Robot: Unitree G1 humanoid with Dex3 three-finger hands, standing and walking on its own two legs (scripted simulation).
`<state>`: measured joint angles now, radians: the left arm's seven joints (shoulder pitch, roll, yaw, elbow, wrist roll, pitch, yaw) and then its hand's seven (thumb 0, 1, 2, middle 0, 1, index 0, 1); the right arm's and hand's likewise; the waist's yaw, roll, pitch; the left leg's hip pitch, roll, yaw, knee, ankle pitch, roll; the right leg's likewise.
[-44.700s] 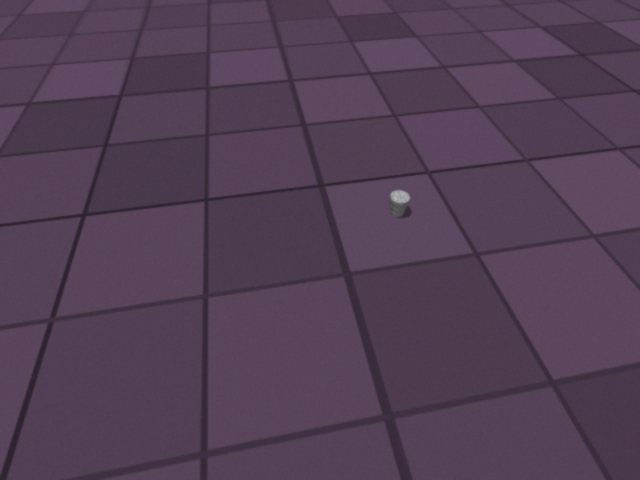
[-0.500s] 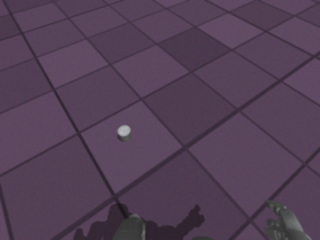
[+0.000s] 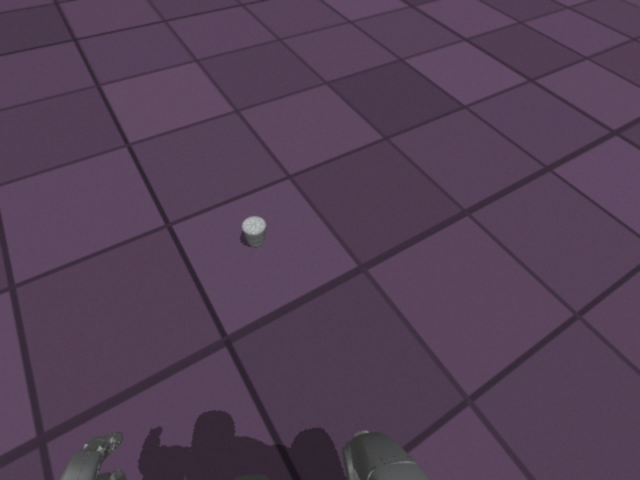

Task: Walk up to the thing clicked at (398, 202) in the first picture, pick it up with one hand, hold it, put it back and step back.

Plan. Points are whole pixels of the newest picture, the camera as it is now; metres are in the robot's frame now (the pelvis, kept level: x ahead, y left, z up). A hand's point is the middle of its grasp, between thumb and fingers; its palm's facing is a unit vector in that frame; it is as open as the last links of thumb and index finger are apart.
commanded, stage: step back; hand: left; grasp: from above
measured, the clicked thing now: (255, 233) +0.99 +0.19 -0.71
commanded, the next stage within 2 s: stand in 1.12 s
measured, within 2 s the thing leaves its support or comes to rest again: neither
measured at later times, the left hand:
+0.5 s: hand out of the picture -0.05 +0.27 -0.14, palm faces +0.00 -0.91 -0.42, open 7.3 cm
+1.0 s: hand out of the picture +0.05 +0.22 -0.14, palm faces -0.01 -0.93 -0.38, open 7.3 cm
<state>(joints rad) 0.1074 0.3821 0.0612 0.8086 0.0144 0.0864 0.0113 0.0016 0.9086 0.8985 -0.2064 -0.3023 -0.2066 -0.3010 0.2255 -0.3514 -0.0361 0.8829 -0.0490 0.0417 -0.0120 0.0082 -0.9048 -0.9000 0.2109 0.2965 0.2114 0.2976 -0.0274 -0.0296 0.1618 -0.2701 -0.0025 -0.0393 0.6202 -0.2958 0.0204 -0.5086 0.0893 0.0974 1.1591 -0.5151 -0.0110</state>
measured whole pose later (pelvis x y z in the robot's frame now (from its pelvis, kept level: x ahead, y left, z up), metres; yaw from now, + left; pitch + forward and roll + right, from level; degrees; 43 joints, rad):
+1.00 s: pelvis -0.06 -0.03 +0.00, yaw +0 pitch -3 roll +0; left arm 0.12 0.33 0.03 0.98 0.03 -0.04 -0.01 0.00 0.91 0.90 -0.21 -0.30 -0.21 -0.30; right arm 0.22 -0.39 -0.05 1.00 -0.02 0.02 0.00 0.01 -0.91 -0.90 0.21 0.30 0.21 0.30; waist 0.00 0.04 0.07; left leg -0.30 0.00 -0.07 0.83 -0.52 0.01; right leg -0.32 -0.02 -0.05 0.63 -0.26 -0.02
